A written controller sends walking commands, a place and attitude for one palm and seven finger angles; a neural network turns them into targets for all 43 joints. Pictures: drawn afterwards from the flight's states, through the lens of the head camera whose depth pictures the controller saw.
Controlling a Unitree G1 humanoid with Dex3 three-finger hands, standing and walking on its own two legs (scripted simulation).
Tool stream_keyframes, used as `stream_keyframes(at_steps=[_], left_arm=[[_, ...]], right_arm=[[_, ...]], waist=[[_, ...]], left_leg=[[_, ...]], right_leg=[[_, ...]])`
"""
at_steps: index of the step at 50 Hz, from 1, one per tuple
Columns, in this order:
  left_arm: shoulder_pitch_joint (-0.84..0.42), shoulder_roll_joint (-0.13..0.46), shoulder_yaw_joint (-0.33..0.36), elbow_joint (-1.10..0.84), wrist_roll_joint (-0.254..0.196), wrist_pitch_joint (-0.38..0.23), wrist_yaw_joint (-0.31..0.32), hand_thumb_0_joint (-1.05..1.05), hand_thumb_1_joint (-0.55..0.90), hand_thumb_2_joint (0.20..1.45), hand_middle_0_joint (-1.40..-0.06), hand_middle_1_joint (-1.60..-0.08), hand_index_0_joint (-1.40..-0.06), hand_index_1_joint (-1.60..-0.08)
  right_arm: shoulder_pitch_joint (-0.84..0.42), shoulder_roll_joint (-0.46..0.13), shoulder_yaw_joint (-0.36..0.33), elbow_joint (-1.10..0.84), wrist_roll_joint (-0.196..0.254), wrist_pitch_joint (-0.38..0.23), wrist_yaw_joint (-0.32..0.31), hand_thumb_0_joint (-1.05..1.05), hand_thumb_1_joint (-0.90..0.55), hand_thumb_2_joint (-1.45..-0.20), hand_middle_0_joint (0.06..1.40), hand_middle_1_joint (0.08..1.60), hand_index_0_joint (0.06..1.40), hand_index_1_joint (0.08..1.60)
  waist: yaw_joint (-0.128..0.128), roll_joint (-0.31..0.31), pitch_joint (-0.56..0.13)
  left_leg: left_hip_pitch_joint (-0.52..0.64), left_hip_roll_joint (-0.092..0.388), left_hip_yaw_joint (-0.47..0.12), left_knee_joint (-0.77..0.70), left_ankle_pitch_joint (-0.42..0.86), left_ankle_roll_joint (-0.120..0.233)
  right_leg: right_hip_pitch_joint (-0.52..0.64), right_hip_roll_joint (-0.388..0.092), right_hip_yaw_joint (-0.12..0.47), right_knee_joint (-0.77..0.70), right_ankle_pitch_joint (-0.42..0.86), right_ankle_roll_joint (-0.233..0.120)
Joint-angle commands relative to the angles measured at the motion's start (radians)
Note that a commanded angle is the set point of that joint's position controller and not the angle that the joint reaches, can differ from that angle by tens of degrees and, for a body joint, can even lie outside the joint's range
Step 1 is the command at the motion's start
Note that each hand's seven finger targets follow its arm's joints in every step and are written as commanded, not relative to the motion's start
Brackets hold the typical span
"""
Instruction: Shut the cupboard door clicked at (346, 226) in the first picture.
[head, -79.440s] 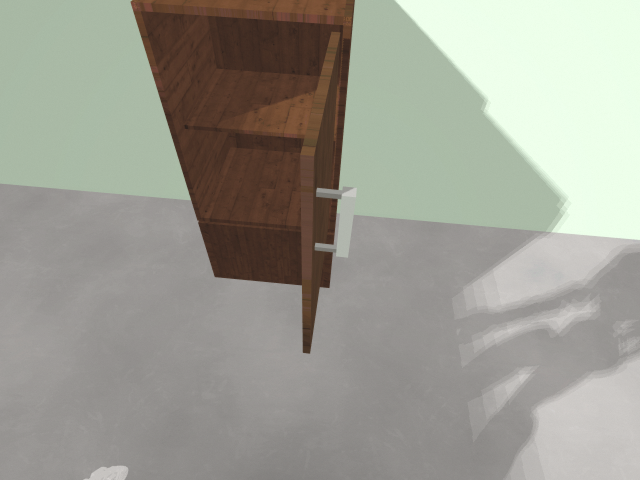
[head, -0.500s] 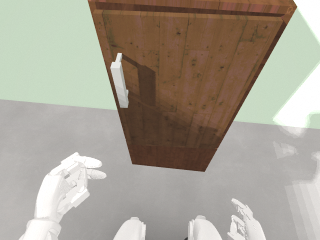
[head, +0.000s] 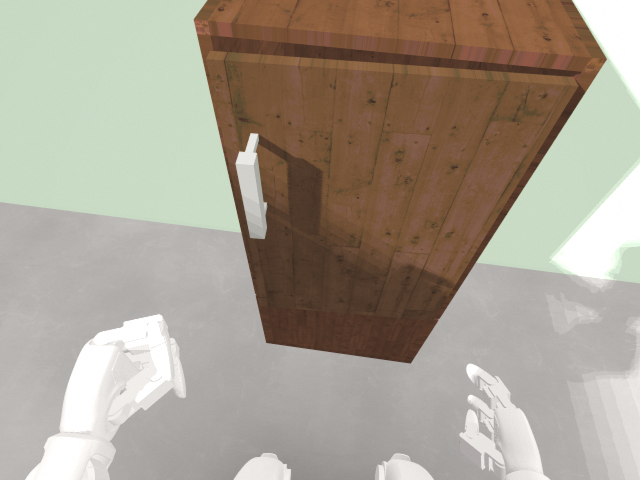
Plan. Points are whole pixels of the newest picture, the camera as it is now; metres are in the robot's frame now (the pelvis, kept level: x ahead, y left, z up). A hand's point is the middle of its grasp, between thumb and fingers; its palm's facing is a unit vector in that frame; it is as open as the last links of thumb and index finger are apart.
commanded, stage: raise the hand and make a fist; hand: left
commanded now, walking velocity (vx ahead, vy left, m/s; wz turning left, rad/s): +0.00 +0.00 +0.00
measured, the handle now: (256, 188) +0.47 +0.14 +0.07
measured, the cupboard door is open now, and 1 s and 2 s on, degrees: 3 3 3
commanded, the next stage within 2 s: bring the fist close to the handle in 0.62 s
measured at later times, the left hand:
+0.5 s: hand (176, 361) +0.23 +0.17 +0.08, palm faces -0.01 -1.00 -0.05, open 3.1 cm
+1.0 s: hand (206, 338) +0.25 +0.15 +0.08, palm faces -0.06 -1.00 -0.02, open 3.1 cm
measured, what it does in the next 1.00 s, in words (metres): stands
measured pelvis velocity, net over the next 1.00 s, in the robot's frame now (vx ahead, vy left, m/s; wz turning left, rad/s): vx -0.01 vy -0.01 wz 0.00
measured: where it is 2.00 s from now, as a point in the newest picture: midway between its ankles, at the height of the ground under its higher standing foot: outside the picture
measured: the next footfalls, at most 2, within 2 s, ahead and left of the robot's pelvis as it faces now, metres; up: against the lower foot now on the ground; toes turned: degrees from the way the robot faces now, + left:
none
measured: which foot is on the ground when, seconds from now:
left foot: down 0.00-1.00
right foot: down 0.00-1.00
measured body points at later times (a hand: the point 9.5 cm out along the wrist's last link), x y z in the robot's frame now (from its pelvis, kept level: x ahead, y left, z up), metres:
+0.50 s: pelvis +0.00 -0.01 +0.01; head +0.05 -0.01 +0.46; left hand +0.22 +0.23 +0.08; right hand +0.16 -0.26 -0.06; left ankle -0.01 +0.12 -0.66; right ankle +0.03 -0.13 -0.66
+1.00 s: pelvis -0.01 -0.01 +0.01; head +0.04 -0.01 +0.45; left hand +0.25 +0.20 +0.08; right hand +0.17 -0.24 -0.07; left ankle -0.01 +0.12 -0.66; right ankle +0.03 -0.13 -0.66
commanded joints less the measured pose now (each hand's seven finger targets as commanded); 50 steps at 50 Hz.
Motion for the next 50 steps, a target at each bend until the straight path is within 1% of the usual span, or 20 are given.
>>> stream_keyframes(at_steps=[1, 3, 4, 8, 12, 13, 15, 17, 18, 21, 26, 28, 32, 35, 36, 37, 39, 40, 46, 50], left_arm=[[-0.055, 0.103, 0.085, -0.189, -0.025, -0.056, -0.018, 0.0, 0.9, 0.9, -1.3, -1.5, -1.3, -1.5], [-0.081, 0.128, 0.106, -0.187, -0.026, -0.055, -0.02, 0.0, 0.9, 0.9, -1.3, -1.5, -1.3, -1.5], [-0.089, 0.116, 0.096, -0.188, -0.029, -0.054, -0.025, 0.0, 0.9, 0.9, -1.3, -1.5, -1.3, -1.5], [-0.099, 0.132, 0.124, -0.152, -0.046, -0.046, -0.034, 0.0, 0.9, 0.9, -1.3, -1.5, -1.3, -1.5], [-0.111, 0.126, 0.121, -0.133, -0.055, -0.041, -0.045, 0.0, 0.9, 0.9, -1.3, -1.5, -1.3, -1.5], [-0.098, 0.131, 0.132, -0.109, -0.057, -0.039, -0.043, 0.0, 0.9, 0.9, -1.3, -1.5, -1.3, -1.5], [-0.1, 0.12, 0.118, -0.117, -0.056, -0.045, -0.045, 0.0, 0.9, 0.9, -1.3, -1.5, -1.3, -1.5], [-0.099, 0.117, 0.119, -0.11, -0.058, -0.055, -0.042, 0.0, 0.9, 0.9, -1.3, -1.5, -1.3, -1.5], [-0.101, 0.137, 0.136, -0.107, -0.056, -0.061, -0.037, 0.0, 0.9, 0.9, -1.3, -1.5, -1.3, -1.5], [-0.114, 0.13, 0.128, -0.131, -0.047, -0.084, -0.028, 0.0, 0.9, 0.9, -1.3, -1.5, -1.3, -1.5], [-0.116, 0.119, 0.12, -0.11, -0.052, -0.092, -0.03, 0.0, 0.9, 0.9, -1.3, -1.5, -1.3, -1.5], [-0.119, 0.134, 0.13, -0.104, -0.054, -0.093, -0.035, 0.0, 0.9, 0.9, -1.3, -1.5, -1.3, -1.5], [-0.127, 0.121, 0.116, -0.102, -0.056, -0.084, -0.048, 0.0, 0.9, 0.9, -1.3, -1.5, -1.3, -1.5], [-0.135, 0.124, 0.124, -0.104, -0.06, -0.083, -0.051, 0.0, 0.9, 0.9, -1.3, -1.5, -1.3, -1.5], [-0.13, 0.117, 0.117, -0.105, -0.059, -0.085, -0.052, 0.0, 0.9, 0.9, -1.3, -1.5, -1.3, -1.5], [-0.17, 0.099, 0.084, -0.13, -0.055, -0.087, -0.053, 0.0, 0.9, 0.9, -1.3, -1.5, -1.3, -1.5], [-0.243, 0.118, 0.089, -0.109, -0.045, -0.084, -0.041, 0.0, 0.9, 0.9, -1.3, -1.5, -1.3, -1.5], [-0.283, 0.096, 0.065, -0.094, -0.04, -0.083, -0.039, 0.0, 0.9, 0.9, -1.3, -1.5, -1.3, -1.5], [-0.353, 0.073, 0.017, -0.079, -0.001, -0.043, -0.002, 0.0, 0.9, 0.9, -1.3, -1.5, -1.3, -1.5], [-0.4, 0.065, 0.015, -0.036, 0.025, -0.015, 0.044, 0.0, 0.9, 0.9, -1.3, -1.5, -1.3, -1.5]], right_arm=[[0.013, -0.145, -0.072, -0.128, 0.01, -0.043, -0.013, 0.0, -0.9, -0.9, 0.2, 0.3, 0.2, 0.3], [0.011, -0.148, -0.072, -0.122, 0.01, -0.044, -0.017, 0.0, -0.9, -0.9, 0.2, 0.3, 0.2, 0.3], [0.008, -0.146, -0.069, -0.123, 0.012, -0.046, -0.016, 0.0, -0.9, -0.9, 0.2, 0.3, 0.2, 0.3], [0.01, -0.148, -0.069, -0.112, 0.014, -0.049, -0.018, 0.0, -0.9, -0.9, 0.2, 0.3, 0.2, 0.3], [0.008, -0.151, -0.071, -0.112, 0.02, -0.052, -0.019, 0.0, -0.9, -0.9, 0.2, 0.3, 0.2, 0.3], [0.005, -0.151, -0.072, -0.11, 0.018, -0.051, -0.019, 0.0, -0.9, -0.9, 0.2, 0.3, 0.2, 0.3], [0.005, -0.151, -0.074, -0.111, 0.02, -0.054, -0.018, 0.0, -0.9, -0.9, 0.2, 0.3, 0.2, 0.3], [0.006, -0.152, -0.076, -0.106, 0.019, -0.056, -0.016, 0.0, -0.9, -0.9, 0.2, 0.3, 0.2, 0.3], [0.002, -0.154, -0.078, -0.106, 0.017, -0.055, -0.016, 0.0, -0.9, -0.9, 0.2, 0.3, 0.2, 0.3], [0.005, -0.151, -0.078, -0.105, 0.016, -0.058, -0.013, 0.0, -0.9, -0.9, 0.2, 0.3, 0.2, 0.3], [0.003, -0.152, -0.077, -0.1, 0.016, -0.056, -0.012, 0.0, -0.9, -0.9, 0.2, 0.3, 0.2, 0.3], [0.002, -0.156, -0.078, -0.1, 0.015, -0.055, -0.014, 0.0, -0.9, -0.9, 0.2, 0.3, 0.2, 0.3], [0.0, -0.156, -0.076, -0.103, 0.019, -0.055, -0.014, 0.0, -0.9, -0.9, 0.2, 0.3, 0.2, 0.3], [-0.001, -0.154, -0.076, -0.101, 0.017, -0.056, -0.016, 0.0, -0.9, -0.9, 0.2, 0.3, 0.2, 0.3], [-0.003, -0.154, -0.075, -0.102, 0.019, -0.057, -0.015, 0.0, -0.9, -0.9, 0.2, 0.3, 0.2, 0.3], [-0.004, -0.154, -0.071, -0.103, 0.017, -0.06, -0.014, 0.0, -0.9, -0.9, 0.2, 0.3, 0.2, 0.3], [-0.001, -0.158, -0.069, -0.088, 0.014, -0.064, -0.018, 0.0, -0.9, -0.9, 0.2, 0.3, 0.2, 0.3], [0.001, -0.159, -0.067, -0.083, 0.014, -0.066, -0.019, 0.0, -0.9, -0.9, 0.2, 0.3, 0.2, 0.3], [0.003, -0.157, -0.067, -0.085, 0.016, -0.067, -0.015, 0.0, -0.9, -0.9, 0.2, 0.3, 0.2, 0.3], [0.002, -0.155, -0.065, -0.082, 0.013, -0.052, -0.009, 0.0, -0.9, -0.9, 0.2, 0.3, 0.2, 0.3]], waist=[[-0.025, 0.035, -0.174], [-0.025, 0.02, -0.179], [-0.025, 0.041, -0.181], [-0.023, 0.005, -0.176], [-0.02, 0.012, -0.165], [-0.017, -0.018, -0.159], [-0.019, 0.002, -0.161], [-0.019, -0.014, -0.15], [-0.015, -0.021, -0.15], [-0.014, 0.025, -0.163], [-0.02, 0.01, -0.144], [-0.021, -0.018, -0.148], [-0.024, 0.001, -0.144], [-0.025, -0.023, -0.158], [-0.023, -0.005, -0.154], [-0.033, 0.025, -0.154], [-0.046, 0.011, -0.143], [-0.056, 0.001, -0.136], [-0.04, 0.041, -0.191], [-0.038, 0.005, -0.19]], left_leg=[[0.068, -0.037, 0.004, -0.209, 0.371, -0.001], [0.071, -0.036, 0.004, -0.208, 0.375, 0.003], [0.078, -0.038, 0.006, -0.212, 0.37, 0.001], [0.071, -0.039, 0.008, -0.222, 0.366, 0.004], [0.071, -0.042, 0.015, -0.236, 0.348, 0.003], [0.057, -0.043, 0.016, -0.236, 0.343, 0.006], [0.058, -0.045, 0.024, -0.233, 0.332, 0.006], [0.061, -0.044, 0.022, -0.24, 0.325, 0.005], [0.05, -0.045, 0.023, -0.237, 0.325, 0.007], [0.07, -0.044, 0.025, -0.243, 0.326, 0.005], [0.055, -0.046, 0.026, -0.241, 0.302, 0.005], [0.041, -0.045, 0.025, -0.234, 0.293, 0.009], [0.041, -0.047, 0.026, -0.233, 0.278, 0.008], [0.045, -0.044, 0.022, -0.23, 0.287, 0.009], [0.05, -0.044, 0.022, -0.233, 0.285, 0.008], [0.06, -0.045, 0.02, -0.232, 0.291, 0.009], [0.045, -0.04, 0.014, -0.22, 0.266, 0.01], [0.045, -0.04, 0.009, -0.221, 0.255, 0.009], [0.088, -0.04, 0.004, -0.25, 0.28, 0.008], [0.087, -0.039, 0.006, -0.262, 0.297, 0.006]], right_leg=[[0.239, 0.054, 0.013, -0.122, 0.259, -0.032], [0.249, 0.055, 0.016, -0.126, 0.26, -0.032], [0.25, 0.052, 0.017, -0.13, 0.257, -0.031], [0.283, 0.052, 0.025, -0.153, 0.258, -0.029], [0.299, 0.045, 0.037, -0.175, 0.238, -0.028], [0.313, 0.045, 0.044, -0.186, 0.226, -0.026], [0.31, 0.038, 0.056, -0.194, 0.216, -0.023], [0.307, 0.039, 0.053, -0.197, 0.206, -0.025], [0.315, 0.039, 0.058, -0.197, 0.201, -0.025], [0.303, 0.039, 0.052, -0.185, 0.207, -0.028], [0.295, 0.038, 0.056, -0.192, 0.183, -0.025], [0.303, 0.038, 0.069, -0.201, 0.16, -0.025], [0.294, 0.035, 0.074, -0.207, 0.141, -0.024], [0.298, 0.036, 0.07, -0.2, 0.156, -0.023], [0.291, 0.038, 0.067, -0.198, 0.154, -0.024], [0.276, 0.04, 0.057, -0.187, 0.17, -0.025], [0.245, 0.04, 0.06, -0.185, 0.135, -0.024], [0.23, 0.041, 0.055, -0.182, 0.123, -0.024], [0.248, 0.04, 0.036, -0.167, 0.159, -0.029], [0.263, 0.04, 0.031, -0.169, 0.184, -0.027]])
